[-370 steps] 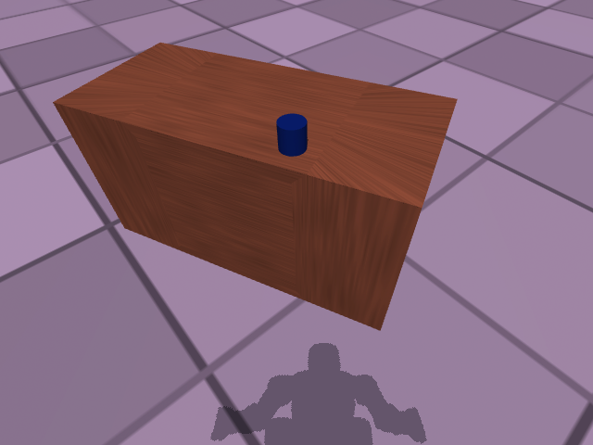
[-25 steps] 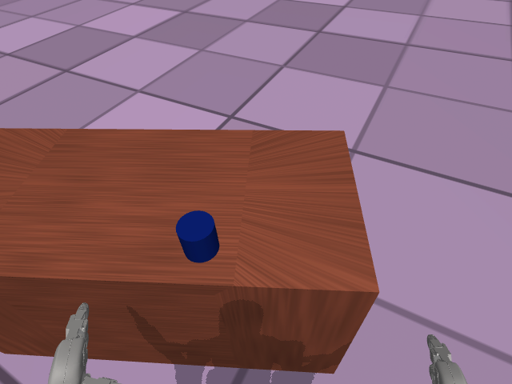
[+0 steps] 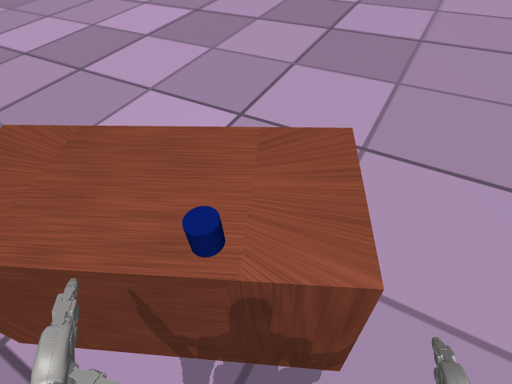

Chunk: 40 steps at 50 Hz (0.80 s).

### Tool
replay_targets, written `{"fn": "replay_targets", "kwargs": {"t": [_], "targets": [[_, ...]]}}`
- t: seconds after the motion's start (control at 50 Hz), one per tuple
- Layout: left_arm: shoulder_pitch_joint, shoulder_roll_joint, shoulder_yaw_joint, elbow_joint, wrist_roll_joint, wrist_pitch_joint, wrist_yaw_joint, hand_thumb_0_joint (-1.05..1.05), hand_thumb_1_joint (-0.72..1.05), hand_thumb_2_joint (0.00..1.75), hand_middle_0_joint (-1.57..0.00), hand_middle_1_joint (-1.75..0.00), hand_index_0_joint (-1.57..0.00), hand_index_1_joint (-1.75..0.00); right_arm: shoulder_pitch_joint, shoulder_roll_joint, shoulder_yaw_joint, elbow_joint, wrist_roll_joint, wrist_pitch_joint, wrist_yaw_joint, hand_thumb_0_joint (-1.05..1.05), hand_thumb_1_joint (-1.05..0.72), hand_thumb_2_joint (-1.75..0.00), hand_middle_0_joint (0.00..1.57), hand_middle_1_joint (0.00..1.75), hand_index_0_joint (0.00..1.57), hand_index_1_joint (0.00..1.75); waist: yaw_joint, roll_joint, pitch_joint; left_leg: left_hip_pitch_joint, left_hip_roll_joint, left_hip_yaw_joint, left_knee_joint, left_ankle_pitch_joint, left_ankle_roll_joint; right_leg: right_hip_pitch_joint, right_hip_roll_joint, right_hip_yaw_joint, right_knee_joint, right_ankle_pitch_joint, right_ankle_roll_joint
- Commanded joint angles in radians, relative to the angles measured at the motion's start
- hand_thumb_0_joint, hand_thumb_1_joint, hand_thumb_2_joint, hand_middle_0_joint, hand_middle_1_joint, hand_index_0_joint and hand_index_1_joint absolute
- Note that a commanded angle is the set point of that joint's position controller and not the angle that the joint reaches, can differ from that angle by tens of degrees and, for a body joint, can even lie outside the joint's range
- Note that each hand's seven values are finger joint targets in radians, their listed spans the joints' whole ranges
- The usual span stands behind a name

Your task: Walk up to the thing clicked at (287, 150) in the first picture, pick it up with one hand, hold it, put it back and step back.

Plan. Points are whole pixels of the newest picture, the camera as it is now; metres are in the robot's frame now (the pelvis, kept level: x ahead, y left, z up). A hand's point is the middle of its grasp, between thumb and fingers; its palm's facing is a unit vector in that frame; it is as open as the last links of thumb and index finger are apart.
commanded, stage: rise first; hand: left
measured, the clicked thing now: (204, 231) +0.45 +0.17 -0.09
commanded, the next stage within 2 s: go down in 0.14 s
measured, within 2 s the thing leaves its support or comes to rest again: neither
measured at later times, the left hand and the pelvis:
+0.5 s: hand (91, 325) +0.20 +0.28 +0.03, palm faces +0.32 -0.90 -0.29, open 17.6 cm; pelvis -0.01 +0.00 -0.01, yaw +1 degrees
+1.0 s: hand (83, 256) +0.30 +0.32 +0.05, palm faces +0.16 -0.99 -0.05, open 17.6 cm; pelvis -0.01 +0.01 -0.01, yaw -1 degrees
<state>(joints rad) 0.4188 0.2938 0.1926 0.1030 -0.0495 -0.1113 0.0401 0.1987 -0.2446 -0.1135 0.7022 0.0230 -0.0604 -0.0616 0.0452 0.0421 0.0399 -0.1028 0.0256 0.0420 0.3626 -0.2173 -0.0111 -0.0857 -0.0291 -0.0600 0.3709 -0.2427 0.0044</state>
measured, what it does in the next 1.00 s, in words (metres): stands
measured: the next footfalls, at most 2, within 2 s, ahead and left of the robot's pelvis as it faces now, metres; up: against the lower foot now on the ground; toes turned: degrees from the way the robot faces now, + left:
none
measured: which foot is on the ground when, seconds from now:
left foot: down 0.00-1.00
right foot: down 0.00-1.00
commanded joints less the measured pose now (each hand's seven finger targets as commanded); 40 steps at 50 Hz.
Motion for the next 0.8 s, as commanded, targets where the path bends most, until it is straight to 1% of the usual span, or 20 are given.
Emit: {"fn": "replay_targets", "kwargs": {"t": [0.0,0.04,0.1,0.14,0.16,0.24,0.26,0.28,0.34,0.38,0.42,0.46,0.48,0.54,0.62,0.64,0.68,0.72,0.76,0.78], "targets": [[-0.045,0.189,0.114,-0.217,0.001,-0.076,0.014,0.00,-0.58,0.06,-0.05,-0.04,-0.04,-0.05,-0.089,-0.135,-0.049,-0.148,-0.001,-0.050,-0.009,0.00,0.53,-0.05,0.05,0.05,0.05,0.05,-0.005,-0.038,-0.085,0.036,-0.022,0.012,-0.033,0.224,0.028,-0.009,0.011,-0.012,-0.053,0.228,-0.009],[-0.054,0.181,0.099,-0.230,0.004,-0.082,0.012,0.00,-0.58,0.07,-0.04,-0.05,-0.03,-0.06,-0.074,-0.123,-0.048,-0.110,0.000,-0.049,-0.008,0.00,0.53,-0.05,0.05,0.05,0.05,0.05,-0.008,-0.018,-0.071,0.030,-0.024,0.014,-0.031,0.233,0.028,-0.022,0.009,-0.009,-0.047,0.241,-0.011],[-0.048,0.206,0.137,-0.228,0.001,-0.088,0.015,0.00,-0.59,0.07,-0.05,-0.05,-0.04,-0.06,-0.120,-0.165,-0.069,-0.178,0.000,-0.054,-0.010,0.00,0.52,-0.05,0.05,0.05,0.05,0.05,0.000,-0.038,-0.087,0.034,-0.022,0.009,-0.036,0.219,0.026,-0.008,0.011,-0.013,-0.053,0.219,-0.013],[-0.037,0.196,0.130,-0.229,0.003,-0.093,0.009,0.00,-0.58,0.07,-0.04,-0.04,-0.03,-0.06,-0.066,-0.115,-0.040,-0.130,0.001,-0.049,-0.005,0.00,0.53,-0.05,0.05,0.05,0.05,0.05,-0.002,-0.036,-0.077,0.035,-0.023,0.012,-0.033,0.237,0.028,-0.009,0.010,-0.011,-0.051,0.240,-0.011],[-0.036,0.174,0.108,-0.215,0.002,-0.096,0.009,0.00,-0.60,0.07,-0.05,-0.05,-0.03,-0.06,-0.105,-0.152,-0.067,-0.175,0.002,-0.054,-0.007,0.00,0.52,-0.05,0.05,0.05,0.05,0.05,-0.012,-0.047,-0.078,0.037,-0.023,0.010,-0.036,0.234,0.028,-0.011,0.011,-0.012,-0.051,0.237,-0.011],[-0.042,0.198,0.134,-0.204,0.003,-0.103,0.011,0.00,-0.61,0.00,-0.07,-0.06,-0.08,-0.05,-0.081,-0.127,-0.054,-0.127,0.001,-0.051,-0.005,0.00,0.50,-0.05,0.05,0.05,0.05,0.05,0.000,-0.021,-0.057,0.019,-0.024,0.011,-0.042,0.201,0.026,-0.021,0.011,-0.014,-0.055,0.200,-0.015],[-0.132,0.096,0.079,-0.307,-0.014,-0.133,-0.013,0.00,-0.61,0.03,-0.07,-0.08,-0.07,-0.08,-0.141,-0.100,-0.021,-0.156,-0.011,-0.062,0.010,0.00,0.48,-0.06,0.05,0.05,0.05,0.05,-0.011,-0.013,-0.113,-0.008,-0.030,0.006,0.008,0.181,0.021,-0.043,0.013,-0.001,-0.027,0.175,-0.005],[-0.113,0.151,0.138,-0.258,-0.010,-0.134,-0.012,0.00,-0.61,0.01,-0.08,-0.08,-0.08,-0.08,-0.131,-0.124,-0.047,-0.141,-0.014,-0.063,0.006,0.00,0.47,-0.06,0.05,0.05,0.05,0.05,-0.009,-0.026,-0.123,-0.002,-0.028,0.004,0.013,0.191,0.022,-0.045,0.013,-0.002,-0.023,0.180,-0.005],[-0.187,0.196,0.175,-0.198,-0.005,-0.145,-0.029,0.00,-0.61,0.01,-0.07,-0.08,-0.08,-0.07,-0.110,-0.112,-0.032,-0.169,-0.011,-0.064,0.007,0.00,0.50,-0.05,0.05,0.05,0.05,0.05,-0.027,-0.052,-0.116,-0.027,-0.030,0.002,0.031,0.155,0.028,-0.060,0.007,0.003,-0.018,0.160,0.001],[-0.268,0.271,0.240,-0.161,-0.017,-0.164,-0.038,0.00,-0.61,0.02,-0.07,-0.07,-0.07,-0.07,-0.074,-0.168,-0.079,-0.137,-0.017,-0.058,-0.003,0.00,0.51,-0.05,0.05,0.05,0.05,0.05,-0.047,-0.033,-0.130,-0.027,-0.030,-0.001,0.044,0.155,0.025,-0.077,0.004,0.005,-0.003,0.171,0.001],[-0.336,0.259,0.238,-0.108,-0.039,-0.177,-0.065,0.00,-0.61,0.04,-0.06,-0.08,-0.07,-0.08,-0.098,-0.108,-0.035,-0.113,-0.010,-0.062,0.003,0.00,0.52,-0.05,0.05,0.05,0.05,0.05,-0.037,-0.017,-0.111,-0.053,-0.031,-0.004,0.051,0.132,0.023,-0.098,0.002,0.005,0.008,0.151,-0.001],[-0.401,0.246,0.231,-0.019,-0.072,-0.184,-0.108,0.00,-0.61,0.04,-0.06,-0.07,-0.06,-0.07,-0.125,-0.145,-0.061,-0.120,-0.004,-0.069,-0.007,0.00,0.51,-0.05,0.05,0.05,0.05,0.05,-0.062,-0.043,-0.110,-0.066,-0.030,-0.011,0.059,0.104,0.025,-0.130,0.002,0.005,0.018,0.131,-0.001],[-0.482,0.299,0.257,-0.042,-0.087,-0.198,-0.131,0.00,-0.61,0.04,-0.06,-0.08,-0.07,-0.07,-0.102,-0.142,-0.057,-0.099,-0.002,-0.070,-0.009,0.00,0.51,-0.05,0.05,0.05,0.05,0.05,-0.063,-0.021,-0.128,-0.066,-0.029,-0.012,0.060,0.079,0.027,-0.131,0.002,0.007,0.017,0.111,-0.003],[-0.560,0.309,0.247,0.070,-0.119,-0.205,-0.213,0.00,-0.59,0.04,-0.05,-0.06,-0.06,-0.06,-0.119,-0.109,-0.023,-0.083,0.009,-0.074,-0.014,0.00,0.52,-0.05,0.05,0.05,0.05,0.05,-0.059,0.013,-0.138,-0.076,-0.029,-0.018,0.060,0.086,0.026,-0.134,0.003,0.007,0.028,0.117,-0.011],[-0.624,0.375,0.293,0.241,-0.170,-0.204,-0.306,0.00,-0.60,0.04,-0.05,-0.05,-0.06,-0.04,-0.113,-0.131,-0.010,-0.091,0.013,-0.078,-0.018,0.00,0.52,-0.05,0.05,0.05,0.05,0.05,-0.052,0.023,-0.192,-0.087,-0.017,-0.030,0.079,0.175,0.021,-0.124,0.014,0.000,0.064,0.189,-0.019],[-0.654,0.385,0.298,0.262,-0.182,-0.207,-0.325,0.00,-0.60,0.04,-0.05,-0.05,-0.06,-0.05,-0.130,-0.114,0.009,-0.097,0.014,-0.079,-0.015,0.00,0.51,-0.05,0.05,0.05,0.05,0.05,-0.043,0.018,-0.191,-0.102,-0.018,-0.030,0.081,0.168,0.021,-0.132,0.015,-0.001,0.065,0.176,-0.021],[-0.683,0.420,0.324,0.321,-0.201,-0.212,-0.358,0.00,-0.61,0.03,-0.05,-0.05,-0.06,-0.04,-0.134,-0.158,-0.015,-0.150,0.014,-0.084,-0.022,0.00,0.51,-0.05,0.05,0.05,0.05,0.05,-0.047,0.001,-0.225,-0.096,-0.016,-0.033,0.079,0.160,0.023,-0.121,0.017,0.002,0.063,0.169,-0.021],[-0.749,0.438,0.337,0.351,-0.218,-0.228,-0.394,0.00,-0.61,0.03,-0.05,-0.05,-0.06,-0.04,-0.109,-0.116,0.022,-0.119,0.014,-0.080,-0.017,0.00,0.52,-0.05,0.05,0.05,0.05,0.05,-0.047,0.016,-0.237,-0.111,-0.020,-0.028,0.097,0.171,0.025,-0.137,0.014,0.009,0.074,0.186,-0.021],[-0.781,0.478,0.356,0.385,-0.228,-0.235,-0.419,0.00,-0.60,0.03,-0.06,-0.04,-0.07,-0.04,-0.123,-0.154,0.001,-0.155,0.014,-0.087,-0.024,0.00,0.52,-0.05,0.05,0.05,0.05,0.05,-0.047,0.023,-0.273,-0.101,-0.017,-0.031,0.106,0.217,0.020,-0.131,0.015,0.011,0.086,0.218,-0.023],[-0.804,0.481,0.356,0.400,-0.229,-0.240,-0.432,0.00,-0.59,0.02,-0.06,-0.04,-0.07,-0.03,-0.136,-0.148,0.021,-0.184,0.012,-0.092,-0.023,0.00,0.52,-0.05,0.05,0.05,0.05,0.05,-0.047,0.026,-0.282,-0.091,-0.012,-0.035,0.104,0.215,0.018,-0.134,0.018,0.009,0.087,0.207,-0.024]]}}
